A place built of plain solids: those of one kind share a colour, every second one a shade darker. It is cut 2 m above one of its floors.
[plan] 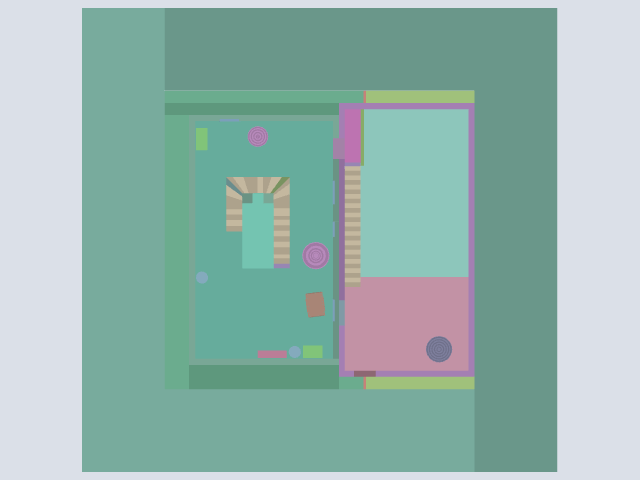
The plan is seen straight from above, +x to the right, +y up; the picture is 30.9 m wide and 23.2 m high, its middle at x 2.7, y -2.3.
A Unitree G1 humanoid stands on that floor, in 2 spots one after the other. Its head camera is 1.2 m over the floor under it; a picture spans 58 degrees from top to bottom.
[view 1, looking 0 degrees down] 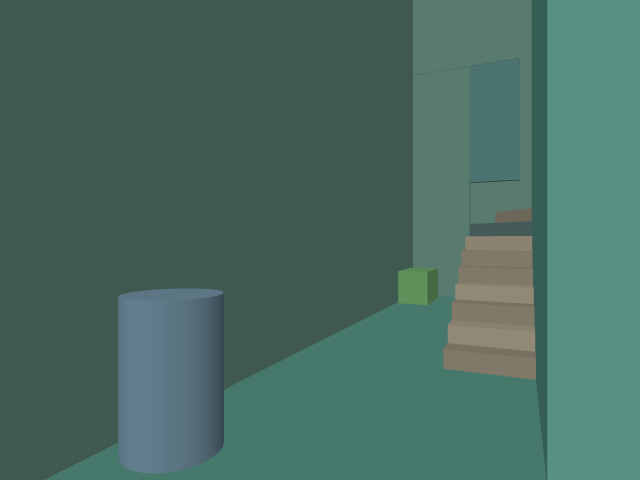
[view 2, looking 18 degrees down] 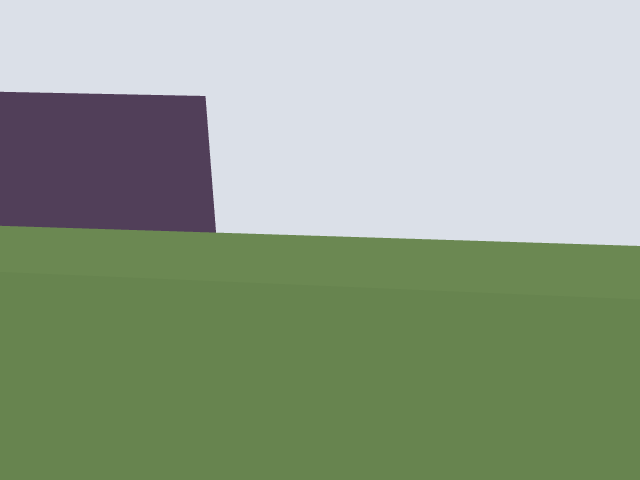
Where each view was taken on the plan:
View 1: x -1.17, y -6.03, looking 115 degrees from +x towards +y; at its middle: wall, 5.13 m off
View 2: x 4.28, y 1.86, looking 6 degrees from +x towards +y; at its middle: guard_out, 0.55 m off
